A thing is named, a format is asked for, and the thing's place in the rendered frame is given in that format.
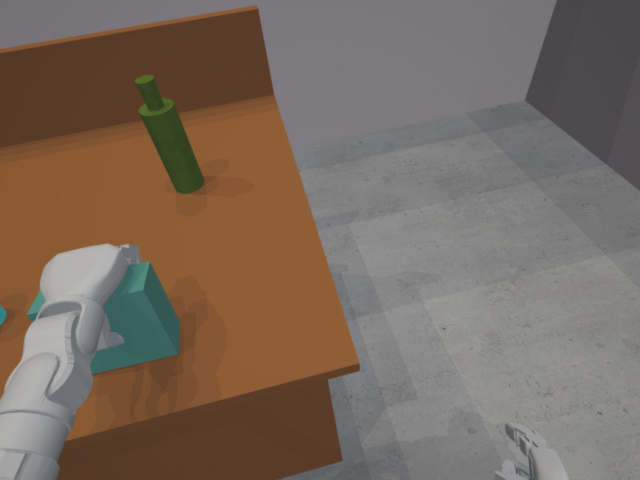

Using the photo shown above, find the table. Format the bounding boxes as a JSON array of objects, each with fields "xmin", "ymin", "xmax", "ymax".
[{"xmin": 0, "ymin": 5, "xmax": 360, "ymax": 480}]

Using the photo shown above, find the left robot hand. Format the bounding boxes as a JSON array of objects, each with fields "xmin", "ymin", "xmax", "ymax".
[{"xmin": 40, "ymin": 244, "xmax": 142, "ymax": 351}]

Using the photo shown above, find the sponge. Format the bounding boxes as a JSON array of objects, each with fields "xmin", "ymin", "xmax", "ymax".
[{"xmin": 27, "ymin": 261, "xmax": 180, "ymax": 374}]

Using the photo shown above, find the right robot hand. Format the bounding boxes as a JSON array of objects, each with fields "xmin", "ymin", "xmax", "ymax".
[{"xmin": 495, "ymin": 422, "xmax": 570, "ymax": 480}]

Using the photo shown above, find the left robot forearm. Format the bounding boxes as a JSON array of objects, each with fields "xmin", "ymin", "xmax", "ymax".
[{"xmin": 0, "ymin": 295, "xmax": 105, "ymax": 480}]

